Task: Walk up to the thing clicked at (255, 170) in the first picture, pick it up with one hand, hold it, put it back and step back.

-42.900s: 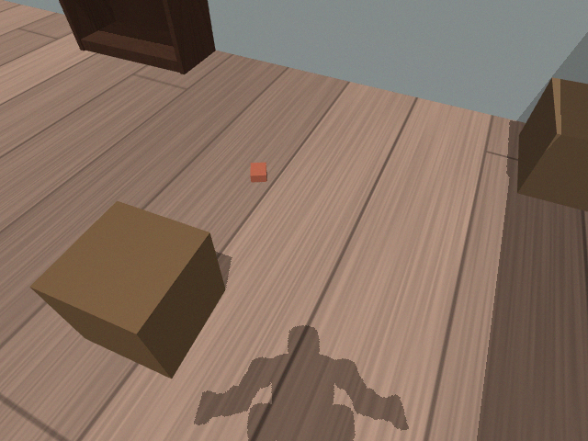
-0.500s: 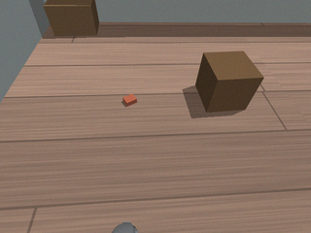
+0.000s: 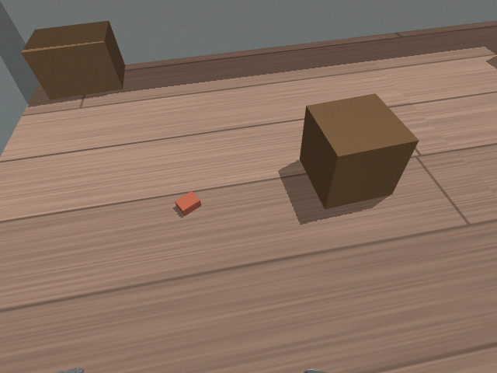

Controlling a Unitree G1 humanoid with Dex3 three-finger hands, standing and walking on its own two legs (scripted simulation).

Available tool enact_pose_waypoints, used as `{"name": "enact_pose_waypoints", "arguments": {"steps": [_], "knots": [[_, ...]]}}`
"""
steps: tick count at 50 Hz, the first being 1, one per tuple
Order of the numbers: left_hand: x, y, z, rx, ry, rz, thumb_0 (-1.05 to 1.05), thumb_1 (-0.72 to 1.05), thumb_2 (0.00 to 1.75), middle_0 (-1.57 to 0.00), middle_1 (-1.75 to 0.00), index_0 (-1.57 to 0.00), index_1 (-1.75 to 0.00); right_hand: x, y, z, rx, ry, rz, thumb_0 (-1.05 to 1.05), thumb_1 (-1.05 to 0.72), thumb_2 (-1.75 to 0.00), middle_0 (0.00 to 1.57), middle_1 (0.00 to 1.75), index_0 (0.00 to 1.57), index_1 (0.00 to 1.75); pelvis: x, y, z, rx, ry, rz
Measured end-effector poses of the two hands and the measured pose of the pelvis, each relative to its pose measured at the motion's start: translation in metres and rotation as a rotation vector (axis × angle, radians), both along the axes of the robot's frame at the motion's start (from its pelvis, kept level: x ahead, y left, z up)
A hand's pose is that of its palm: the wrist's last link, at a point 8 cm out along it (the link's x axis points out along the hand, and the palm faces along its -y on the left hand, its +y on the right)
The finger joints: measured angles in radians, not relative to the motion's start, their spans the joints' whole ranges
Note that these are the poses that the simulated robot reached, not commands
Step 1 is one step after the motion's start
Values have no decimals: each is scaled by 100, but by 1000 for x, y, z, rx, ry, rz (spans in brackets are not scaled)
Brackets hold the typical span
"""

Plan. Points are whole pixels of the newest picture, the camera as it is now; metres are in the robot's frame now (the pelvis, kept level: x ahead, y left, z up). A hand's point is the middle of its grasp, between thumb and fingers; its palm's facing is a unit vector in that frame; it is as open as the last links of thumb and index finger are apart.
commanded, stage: walk up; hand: left
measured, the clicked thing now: (188, 203) +1.00 +0.34 -0.73
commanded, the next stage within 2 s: none
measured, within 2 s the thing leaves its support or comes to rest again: neither
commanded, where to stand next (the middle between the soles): +0.66 +0.04 m, yaw +0 degrees
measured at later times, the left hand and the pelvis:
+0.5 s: hand (94, 330) +0.24 +0.32 -0.15, palm faces -0.05 -0.94 -0.34, open 7.4 cm; pelvis +0.20 +0.04 +0.01, yaw +0 degrees
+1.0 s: hand (133, 227) +0.45 +0.28 -0.10, palm faces -0.03 -0.92 -0.40, open 7.4 cm; pelvis +0.37 +0.01 +0.02, yaw +0 degrees
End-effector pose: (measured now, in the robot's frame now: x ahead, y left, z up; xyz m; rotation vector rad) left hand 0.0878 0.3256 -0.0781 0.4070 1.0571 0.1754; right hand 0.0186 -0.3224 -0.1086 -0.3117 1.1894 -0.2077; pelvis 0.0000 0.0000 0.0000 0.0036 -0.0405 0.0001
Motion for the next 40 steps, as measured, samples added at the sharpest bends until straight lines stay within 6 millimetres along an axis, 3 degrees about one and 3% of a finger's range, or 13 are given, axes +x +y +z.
{"name": "enact_pose_waypoints", "arguments": {"steps": [4, 10, 16, 20, 24, 30, 36, 40], "knots": [[26, -12, 8, -9, -35, 31, 0, 91, 90, -20, -30, -20, -30, 48, 1, -3, 18, 14, 27, 1, -91, -90, 21, 30, 20, 30, 32, -4, 5, -3, -8, 2], [41, -13, 10, -25, 28, 57, 0, 90, 90, -20, -30, -21, -30, 126, 12, 12, 38, -48, 80, 1, -91, -90, 21, 30, 20, 30, 78, 0, 17, -17, 2, 6], [64, 9, -9, -52, 80, 88, 1, 90, 90, -20, -30, -21, -30, 196, 27, 25, 1, -68, 125, 1, -91, -90, 21, 30, 20, 30, 129, 16, 12, -36, 7, 19], [93, 31, -32, -60, 123, 94, 1, 90, 90, -20, -30, -21, -30, 238, 38, 28, -50, -112, 124, 1, -91, -90, 21, 30, 20, 30, 167, 35, 0, -12, 4, 13], [135, 38, -34, -64, 150, 72, 1, 91, 90, -20, -30, -20, -30, 258, 47, 40, -62, -144, 79, 1, -91, -90, 21, 30, 21, 30, 196, 43, 6, -12, 0, 1], [203, 37, -20, -74, 115, 16, 1, 91, 90, -20, -30, -20, -30, 266, 49, 48, -63, -89, 38, 0, -91, -90, 21, 30, 21, 30, 236, 45, 18, -3, -1, -18], [272, 24, -6, -55, 79, -28, 1, 91, 90, -20, -30, -20, -30, 275, 36, 32, -31, -21, -5, 1, -90, -90, 21, 30, 21, 30, 277, 35, 17, 10, -2, -22], [317, 11, -2, -17, 27, -40, 1, 91, 90, -20, -30, -20, -30, 295, 20, 9, -4, 11, -22, 1, -90, -90, 21, 30, 21, 30, 311, 19, 5, 16, -1, -21]]}}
